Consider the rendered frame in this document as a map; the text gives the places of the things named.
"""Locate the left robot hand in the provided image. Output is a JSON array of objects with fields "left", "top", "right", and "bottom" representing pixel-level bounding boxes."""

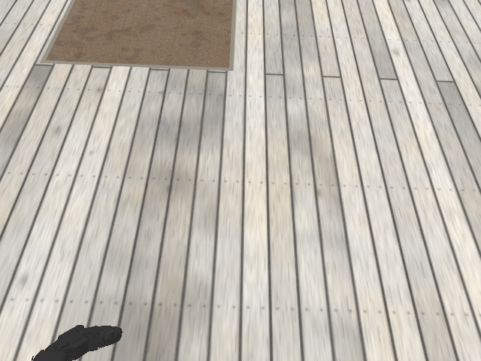
[{"left": 32, "top": 325, "right": 123, "bottom": 361}]

